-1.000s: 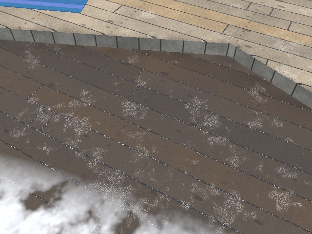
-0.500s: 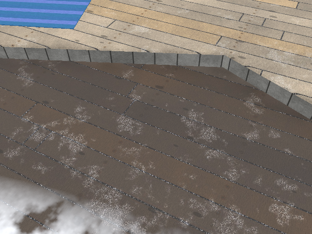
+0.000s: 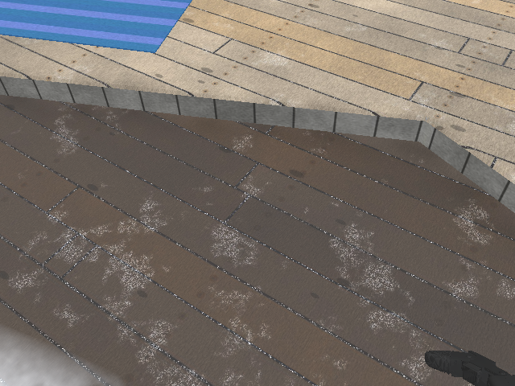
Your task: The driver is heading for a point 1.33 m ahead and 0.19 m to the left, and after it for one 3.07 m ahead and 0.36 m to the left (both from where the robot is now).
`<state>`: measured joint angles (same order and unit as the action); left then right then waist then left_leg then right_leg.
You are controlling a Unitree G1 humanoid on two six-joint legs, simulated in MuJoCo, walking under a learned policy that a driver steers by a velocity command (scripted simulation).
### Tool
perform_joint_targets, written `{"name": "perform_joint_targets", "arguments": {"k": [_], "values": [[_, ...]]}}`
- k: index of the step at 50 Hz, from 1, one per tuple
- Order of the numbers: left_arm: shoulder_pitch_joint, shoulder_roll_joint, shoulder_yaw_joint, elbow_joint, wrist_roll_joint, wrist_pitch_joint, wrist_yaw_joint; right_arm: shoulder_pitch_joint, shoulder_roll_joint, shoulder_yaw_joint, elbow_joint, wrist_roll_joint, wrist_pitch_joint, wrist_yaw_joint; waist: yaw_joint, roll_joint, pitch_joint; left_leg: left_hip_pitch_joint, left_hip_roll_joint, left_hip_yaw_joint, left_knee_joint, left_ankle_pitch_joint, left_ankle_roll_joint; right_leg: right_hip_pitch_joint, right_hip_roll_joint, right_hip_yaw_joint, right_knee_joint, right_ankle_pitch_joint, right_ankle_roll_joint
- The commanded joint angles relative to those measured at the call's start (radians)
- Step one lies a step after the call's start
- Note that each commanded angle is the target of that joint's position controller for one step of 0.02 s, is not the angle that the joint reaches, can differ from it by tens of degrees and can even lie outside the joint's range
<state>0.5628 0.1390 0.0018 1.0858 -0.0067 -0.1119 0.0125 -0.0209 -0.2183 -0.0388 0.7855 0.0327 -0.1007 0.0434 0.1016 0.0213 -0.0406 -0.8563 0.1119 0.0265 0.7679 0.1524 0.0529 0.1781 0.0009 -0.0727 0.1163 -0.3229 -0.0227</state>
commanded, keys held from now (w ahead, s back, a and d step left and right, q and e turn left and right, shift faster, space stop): w+shift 0.96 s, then w+q+shift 0.04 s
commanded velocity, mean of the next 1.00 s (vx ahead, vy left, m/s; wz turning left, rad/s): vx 0.98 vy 0.00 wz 0.00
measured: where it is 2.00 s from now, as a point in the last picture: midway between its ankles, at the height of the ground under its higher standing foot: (262, 55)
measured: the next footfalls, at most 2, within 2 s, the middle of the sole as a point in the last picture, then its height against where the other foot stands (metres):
left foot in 0.14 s outside the picture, level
right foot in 0.64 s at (340, 279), level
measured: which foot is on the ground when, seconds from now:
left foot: up 0.00-0.12, down 0.14-0.66, up 0.68-1.00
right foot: down 0.00-0.16, up 0.18-0.62, down 0.64-1.00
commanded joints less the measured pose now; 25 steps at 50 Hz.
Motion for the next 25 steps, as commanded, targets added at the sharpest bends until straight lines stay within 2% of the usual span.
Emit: {"name": "perform_joint_targets", "arguments": {"k": [1, 2, 4, 5, 6, 7, 8, 9, 10, 11, 12, 13, 14, 16, 17, 19, 21, 23, 25], "values": [[0.003, 0.185, 0.036, -0.05, -0.01, -0.001, 0.013, -0.187, -0.03, 0.0, -0.106, 0.012, -0.02, 0.029, -0.04, -0.079, 0.238, 0.064, -0.029, 0.024, -0.164, 0.032, 0.016, -0.141, -0.242, 0.046, -0.128, 0.293, -0.139], [0.009, 0.187, 0.039, -0.054, -0.01, 0.006, 0.013, -0.206, -0.038, -0.001, -0.116, 0.012, -0.023, 0.038, -0.043, -0.081, 0.236, 0.091, -0.052, 0.046, -0.2, -0.007, 0.025, -0.091, -0.245, 0.024, -0.099, 0.406, -0.133], [0.031, 0.222, 0.052, -0.051, 0.009, 0.018, 0.011, -0.2, -0.071, -0.014, -0.139, 0.017, -0.024, 0.042, -0.077, -0.163, 0.173, 0.198, -0.125, 0.105, -0.201, -0.132, 0.053, 0.014, -0.271, 0.014, 0.039, 0.892, -0.121], [0.033, 0.243, 0.059, -0.047, 0.026, 0.027, 0.011, -0.121, -0.113, -0.03, -0.135, 0.022, -0.017, 0.036, -0.136, -0.226, 0.106, 0.292, -0.162, 0.12, -0.178, -0.207, 0.074, 0.063, -0.289, 0.014, 0.169, 1.171, -0.112], [0.012, 0.259, 0.064, -0.046, 0.04, 0.04, 0.012, 0.075, -0.169, -0.057, -0.09, 0.03, -0.007, 0.024, -0.241, -0.277, -0.006, 0.517, -0.192, 0.127, -0.154, -0.258, 0.105, 0.033, -0.294, 0.003, 0.395, 1.364, -0.101], [-0.057, 0.268, 0.063, -0.074, 0.038, 0.044, 0.013, 0.341, -0.228, -0.083, -0.015, 0.03, 0.007, 0.007, -0.377, -0.257, -0.133, 0.903, -0.133, 0.037, -0.132, -0.275, 0.139, -0.213, -0.257, 0.003, 0.715, 1.269, -0.072], [0.069, 0.08, 0.021, -0.116, 0.029, 0.021, -0.011, 0.499, -0.325, -0.101, 0.028, -0.019, 0.003, -0.001, -0.274, 0.061, -0.365, 1.408, 0.166, -0.516, -0.166, -0.761, 0.298, -0.716, -0.089, 0.076, 1.184, 0.557, -0.032], [0.05, 0.073, 0.01, -0.105, -0.021, -0.037, -0.024, 0.565, -0.28, -0.091, 0.066, -0.02, -0.005, 0.0, -0.276, 0.22, -0.524, 1.466, 0.259, -0.942, -0.442, -1.095, 0.312, -0.829, 0.038, 0.262, 1.342, -0.102, -0.058], [-0.128, 0.188, 0.048, -0.165, -0.066, -0.054, -0.019, 0.506, -0.184, -0.067, 0.091, -0.023, -0.01, -0.003, -0.283, 0.222, -0.323, 1.356, 0.213, -0.831, -0.514, -0.962, 0.23, -0.946, -0.024, 0.258, 1.4, -0.083, -0.095], [-0.237, 0.192, 0.045, -0.205, -0.073, -0.06, -0.012, 0.439, -0.146, -0.055, 0.093, -0.028, -0.019, 0.001, -0.256, 0.101, -0.181, 1.172, 0.188, -0.659, -0.506, -0.764, 0.199, -0.962, -0.065, 0.225, 1.393, -0.044, -0.104], [-0.291, 0.168, 0.044, -0.223, -0.051, -0.062, -0.008, 0.362, -0.112, -0.043, 0.099, -0.039, -0.028, 0.007, -0.201, -0.022, -0.101, 0.967, 0.152, -0.534, -0.516, -0.621, 0.184, -0.916, -0.104, 0.211, 1.333, 0.008, -0.107], [-0.263, 0.152, 0.049, -0.227, -0.039, -0.046, -0.009, 0.295, -0.074, -0.031, 0.098, -0.057, -0.037, 0.012, -0.126, -0.022, -0.053, 0.797, 0.113, -0.436, -0.525, -0.575, 0.176, -0.844, -0.149, 0.217, 1.278, 0.06, -0.109], [-0.225, 0.122, 0.046, -0.224, -0.034, -0.022, -0.014, 0.255, -0.039, -0.02, 0.104, -0.061, -0.037, 0.015, -0.077, 0.014, -0.023, 0.681, 0.092, -0.386, -0.541, -0.585, 0.181, -0.8, -0.171, 0.215, 1.262, 0.068, -0.107], [-0.223, 0.092, 0.038, -0.239, -0.032, 0.014, -0.011, 0.239, -0.053, -0.016, 0.118, -0.034, -0.034, 0.009, -0.035, 0.049, 0.068, 0.532, 0.089, -0.307, -0.618, -0.608, 0.186, -0.819, -0.203, 0.192, 1.187, 0.039, -0.083], [-0.261, 0.101, 0.036, -0.256, -0.025, 0.022, -0.007, 0.251, -0.073, -0.018, 0.123, -0.03, -0.035, 0.001, -0.035, 0.052, 0.112, 0.49, 0.086, -0.282, -0.652, -0.595, 0.19, -0.855, -0.212, 0.178, 1.147, 0.082, -0.063], [-0.369, 0.139, 0.038, -0.293, -0.004, 0.023, 0.001, 0.295, -0.106, -0.022, 0.13, -0.032, -0.038, -0.018, -0.057, 0.034, 0.173, 0.482, 0.076, -0.227, -0.692, -0.498, 0.195, -0.945, -0.219, 0.157, 1.017, 0.232, -0.023], [-0.47, 0.158, 0.04, -0.32, 0.004, 0.01, -0.007, 0.349, -0.115, -0.02, 0.132, -0.03, -0.041, -0.034, -0.094, 0.001, 0.187, 0.496, 0.037, -0.137, -0.702, -0.363, 0.169, -0.921, -0.195, 0.112, 0.819, 0.416, -0.006], [-0.562, 0.145, 0.033, -0.343, -0.003, -0.005, -0.026, 0.416, -0.129, -0.017, 0.14, -0.018, -0.044, -0.045, -0.131, -0.018, 0.185, 0.522, 0.019, -0.07, -0.731, -0.309, 0.147, -0.824, -0.152, 0.059, 0.646, 0.575, -0.005], [-0.639, 0.145, 0.03, -0.368, -0.018, -0.011, -0.043, 0.473, -0.153, -0.02, 0.154, -0.009, -0.038, -0.054, -0.154, -0.016, 0.206, 0.619, 0.046, -0.047, -0.762, -0.284, 0.141, -0.784, -0.121, 0.05, 0.51, 0.619, -0.007]]}}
